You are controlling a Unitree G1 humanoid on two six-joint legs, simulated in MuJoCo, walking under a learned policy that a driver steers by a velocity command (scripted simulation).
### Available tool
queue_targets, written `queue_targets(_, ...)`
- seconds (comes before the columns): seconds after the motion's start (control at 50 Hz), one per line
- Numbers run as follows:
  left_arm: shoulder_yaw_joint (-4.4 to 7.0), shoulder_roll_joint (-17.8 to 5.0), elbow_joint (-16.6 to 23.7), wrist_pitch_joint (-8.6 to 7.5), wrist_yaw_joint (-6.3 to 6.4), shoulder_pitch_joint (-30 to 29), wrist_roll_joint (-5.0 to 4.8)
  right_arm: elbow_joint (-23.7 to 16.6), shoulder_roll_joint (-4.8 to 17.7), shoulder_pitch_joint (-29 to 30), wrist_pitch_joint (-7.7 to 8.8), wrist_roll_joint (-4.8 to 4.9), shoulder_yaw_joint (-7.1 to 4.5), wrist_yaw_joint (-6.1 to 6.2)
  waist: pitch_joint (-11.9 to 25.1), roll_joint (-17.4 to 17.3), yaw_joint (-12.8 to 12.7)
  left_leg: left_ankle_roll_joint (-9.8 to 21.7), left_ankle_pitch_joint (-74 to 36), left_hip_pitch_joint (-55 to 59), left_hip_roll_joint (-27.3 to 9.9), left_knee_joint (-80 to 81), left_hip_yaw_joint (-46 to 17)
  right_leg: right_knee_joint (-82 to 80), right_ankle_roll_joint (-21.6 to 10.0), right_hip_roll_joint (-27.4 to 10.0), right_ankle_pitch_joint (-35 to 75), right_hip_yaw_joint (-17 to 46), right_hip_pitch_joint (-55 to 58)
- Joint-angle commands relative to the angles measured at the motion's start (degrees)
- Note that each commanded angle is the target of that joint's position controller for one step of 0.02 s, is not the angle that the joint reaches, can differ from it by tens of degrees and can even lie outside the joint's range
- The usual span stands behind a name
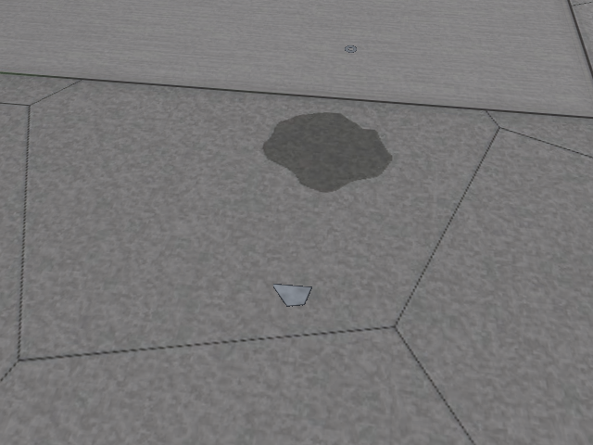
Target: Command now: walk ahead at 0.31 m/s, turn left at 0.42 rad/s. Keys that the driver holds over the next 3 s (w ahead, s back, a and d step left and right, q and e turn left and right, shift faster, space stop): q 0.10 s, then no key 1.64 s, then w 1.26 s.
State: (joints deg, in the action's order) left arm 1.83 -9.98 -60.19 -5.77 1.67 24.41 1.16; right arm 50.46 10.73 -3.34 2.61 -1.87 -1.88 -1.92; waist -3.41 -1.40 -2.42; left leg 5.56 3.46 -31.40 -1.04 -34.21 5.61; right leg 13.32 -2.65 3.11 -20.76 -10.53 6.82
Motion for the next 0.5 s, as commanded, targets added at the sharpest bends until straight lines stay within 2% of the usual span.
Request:
queue_targets(0.02, 2.08, -10.31, 2.05, 0.45, 1.22, 0.28, -0.27, 0.89, 5.64, -12.56, 1.68, -0.64, -1.96, 0.68, 5.91, 6.87, 6.58, 3.3, 1.07, 14.04, 5.95, 4.83, 2.74, 23.91, -3.06, -14.69, 65.87, 0.74, -2.25)
queue_targets(0.04, 2.2, -10.73, 2.98, 0.58, 1.1, -0.96, -0.96, 2.28, 8.08, -18.44, 2.31, -1.48, -2.93, 0.93, 9.38, 5.01, 9.87, 5.37, -9.98, 24.19, 3.15, 9.71, -1.08, 37.4, -1.32, -12.67, 52.32, -0.51, -9.26)
queue_targets(0.06, 1.5, -6.78, 5.9, 0.47, 0.73, 0.99, -1.04, 1.93, 14.59, -20.65, 2.43, -1.51, -4.56, 1.39, 16.16, -5.71, 7.76, 10.59, -44.29, 39.79, -13.13, 1.84, -17.46, 57.66, 0.82, -6.49, 6.28, -1.47, -24.91)
queue_targets(0.08, 1.51, -6.25, 7.44, 0.91, 0.51, 4.52, -2.79, 0.79, 17.1, -20.94, 1.64, 0.71, -5.26, 1.24, 26.32, -9.53, 6.21, 21.76, -61.52, 51.28, -23.64, 4.69, -37.35, 72.37, 2.19, 1.48, -16.16, 7.46, -38.03)
queue_targets(0.1, 1.77, -8.03, 7.72, 1.37, 0.32, 0.74, -1.15, -0.53, 15.47, -17.5, 0.52, 2.14, -5.13, 1.54, 22.75, -0.27, 5.82, 20.01, -53.05, 44.46, -20.77, 7.61, -30.77, 72.01, 2.19, -3.3, -9.33, 12.28, -40.13)
queue_targets(0.12, 1.61, -7.27, 8.75, 1.38, 0.09, -3.12, -0.93, -1.48, 11.57, -12.44, 0.05, 2.25, -4.08, 1.84, 14.64, 0.5, 4.9, 17.64, -44.44, 35.84, -18.08, 10.73, -25.76, 68.51, 2.37, -4.93, -5.52, 12.02, -41.31)
queue_targets(0.14, 1.74, -7.13, 8.68, 1.72, 0.07, -4.36, -0.31, -1.59, 8.38, -9.94, -0.25, 2.13, -3.12, 2.06, 8.84, 3.08, 2.98, 14.4, -38.98, 28.36, -14.8, 13.69, -21.92, 63.64, 2.7, -6.47, -3.67, 11.97, -40.03)
queue_targets(0.16, 1.9, -7.14, 8.82, 2.83, 0.02, -4.21, 0.67, -1.58, 6.98, -9.32, -0.4, 2.39, -2.61, 2.42, 6.69, 2.45, 1.67, 12.37, -36.03, 22.99, -12.41, 15.34, -18.77, 59.5, 3.07, -7.39, -2.78, 12.12, -37.2)
queue_targets(0.18, 1.86, -6.38, 8.44, 4.2, -0.03, -2.68, 1.06, -1.38, 6.4, -9.31, -0.35, 2.04, -2.24, 2.55, 6.6, 1.47, 0.66, 11.07, -34.75, 19.29, -10.95, 16.3, -16.61, 56.95, 3.35, -7.39, -2.04, 11.75, -33.74)
queue_targets(0.22, 1.68, -5.26, 8.21, 5.61, -0.19, -1.41, 0.6, -1.13, 8.07, -10.38, 0.22, 1.06, -2.44, 2.39, 8.01, 0.45, -0.08, 10.35, -37.52, 17.31, -9.57, 16.75, -14.42, 54.25, 3.69, -6.37, -0.02, 10.95, -31.28)
queue_targets(0.24, 1.7, -5.25, 8.22, 5.94, -0.26, -1.55, 0.43, -1.21, 8.75, -10.55, 0.39, 0.88, -2.52, 2.3, 8.76, -0.07, -0.18, 9.96, -36.92, 17.34, -9.26, 17.04, -13.72, 52.73, 3.77, -6.3, 1.1, 10.93, -31.2)
queue_targets(0.32, 2.1, -6.75, 9.18, 7.15, -0.15, -6.44, 0.51, -1.18, 8.77, -11.4, -0.25, 0.83, -2.16, 2.37, 8.07, -2.66, 1.33, 7.15, -20.72, 19.02, -8.41, 19.77, -14.45, 45.58, 4.2, -7.08, 4.57, 11.44, -33.81)
queue_targets(0.4, 2.0, -6.64, 9.55, 7.78, 0.04, -10.3, 0.15, -0.61, 8.42, -12.63, -1.0, 0.52, -1.74, 2.79, 5.91, -3.35, 2.99, 6.19, -4.4, 20.89, -9.04, 22.29, -17.23, 37.12, 4.38, -7.25, 4.52, 12.21, -33.81)
queue_targets(0.5, 1.38, -5.81, 8.31, 7.47, 0.76, -9.97, -0.53, 0.33, 7.88, -12.38, -1.52, 0.0, -1.09, 3.11, 4.04, -4.46, 3.49, 6.91, 1.97, 19.6, -8.98, 20.95, -18.79, 25.1, 3.17, -4.79, -1.03, 10.89, -25.89)
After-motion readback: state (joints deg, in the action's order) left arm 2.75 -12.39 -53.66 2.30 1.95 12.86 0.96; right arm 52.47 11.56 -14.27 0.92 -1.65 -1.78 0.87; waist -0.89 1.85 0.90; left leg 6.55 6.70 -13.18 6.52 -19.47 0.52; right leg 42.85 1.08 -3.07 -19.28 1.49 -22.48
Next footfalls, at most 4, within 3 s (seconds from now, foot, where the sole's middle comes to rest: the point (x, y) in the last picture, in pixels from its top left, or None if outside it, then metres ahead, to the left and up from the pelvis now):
0.04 left None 0.19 0.07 -0.77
0.58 right None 0.18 -0.12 -0.77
2.12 left None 0.30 0.12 -0.77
2.60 right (320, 353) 0.66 0.01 -0.77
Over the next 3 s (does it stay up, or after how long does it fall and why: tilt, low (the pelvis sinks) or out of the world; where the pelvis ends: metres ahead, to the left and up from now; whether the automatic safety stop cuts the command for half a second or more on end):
stays up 0.70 0.07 0.01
